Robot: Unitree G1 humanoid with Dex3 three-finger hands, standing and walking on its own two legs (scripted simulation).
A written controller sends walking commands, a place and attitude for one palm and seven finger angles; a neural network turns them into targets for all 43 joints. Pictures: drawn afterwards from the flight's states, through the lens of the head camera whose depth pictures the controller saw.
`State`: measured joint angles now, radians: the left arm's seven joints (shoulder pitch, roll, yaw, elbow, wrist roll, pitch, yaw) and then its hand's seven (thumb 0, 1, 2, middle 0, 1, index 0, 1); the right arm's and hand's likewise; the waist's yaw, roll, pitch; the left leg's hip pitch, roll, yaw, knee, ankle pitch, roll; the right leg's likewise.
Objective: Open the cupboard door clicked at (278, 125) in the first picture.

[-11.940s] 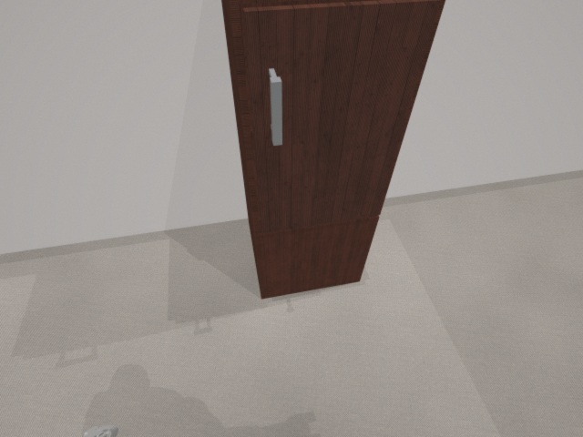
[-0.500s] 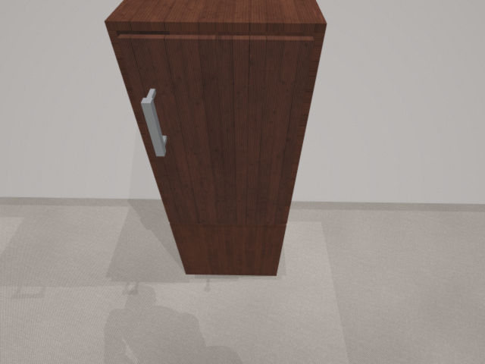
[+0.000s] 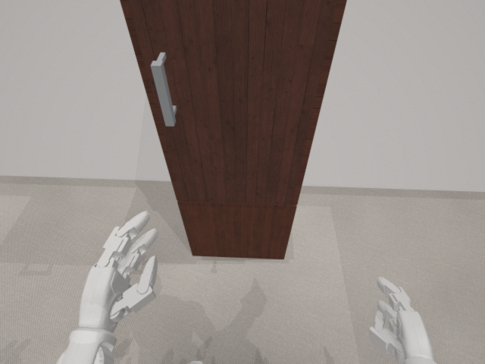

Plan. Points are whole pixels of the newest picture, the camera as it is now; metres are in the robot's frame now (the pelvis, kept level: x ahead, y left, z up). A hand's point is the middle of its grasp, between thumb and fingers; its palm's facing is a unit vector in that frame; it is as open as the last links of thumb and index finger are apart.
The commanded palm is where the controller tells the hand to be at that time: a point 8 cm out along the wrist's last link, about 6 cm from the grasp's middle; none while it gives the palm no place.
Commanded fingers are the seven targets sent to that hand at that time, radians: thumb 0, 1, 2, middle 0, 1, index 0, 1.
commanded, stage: raise the hand with hooked fingers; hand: left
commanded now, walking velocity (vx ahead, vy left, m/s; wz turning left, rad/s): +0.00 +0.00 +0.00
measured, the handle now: (166, 90) +0.60 +0.20 +0.13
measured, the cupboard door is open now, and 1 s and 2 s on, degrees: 0 0 0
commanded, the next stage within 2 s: move the hooked fingers beside the handle in 1.80 s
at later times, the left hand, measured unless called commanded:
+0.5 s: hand (106, 286) +0.22 +0.21 +0.05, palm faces +0.00 -1.00 -0.05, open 10.8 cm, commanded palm +0.19 +0.27 +0.06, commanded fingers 0.00 -0.06 0.49 -0.27 -0.92 -0.27 -0.92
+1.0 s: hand (59, 243) +0.26 +0.27 +0.11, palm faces +0.05 -1.00 -0.05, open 13.6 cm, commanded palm +0.23 +0.32 +0.12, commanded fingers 0.00 -0.50 0.30 -0.30 -1.20 -0.30 -1.20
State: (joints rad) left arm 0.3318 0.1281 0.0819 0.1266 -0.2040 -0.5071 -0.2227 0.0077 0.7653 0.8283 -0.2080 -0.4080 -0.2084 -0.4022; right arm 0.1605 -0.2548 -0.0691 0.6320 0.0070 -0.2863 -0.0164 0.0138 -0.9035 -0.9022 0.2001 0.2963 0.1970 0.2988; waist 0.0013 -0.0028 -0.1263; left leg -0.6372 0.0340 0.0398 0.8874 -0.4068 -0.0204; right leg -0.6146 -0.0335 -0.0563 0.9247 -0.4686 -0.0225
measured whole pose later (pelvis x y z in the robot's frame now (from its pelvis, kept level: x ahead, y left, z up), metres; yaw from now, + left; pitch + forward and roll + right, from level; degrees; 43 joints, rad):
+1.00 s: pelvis +0.00 +0.02 +0.02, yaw +1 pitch +4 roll -2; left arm 0.09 0.35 0.34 0.18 -0.33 -0.18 -0.40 -0.01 -0.40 0.34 -0.30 -1.14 -0.30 -1.14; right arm 0.23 -0.26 0.05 0.57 0.05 -0.25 -0.09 0.02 -0.90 -0.90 0.20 0.30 0.20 0.30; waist 0.03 0.03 -0.05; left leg -0.50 0.04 0.01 0.79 -0.37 0.01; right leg -0.42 -0.02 -0.09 0.74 -0.39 0.00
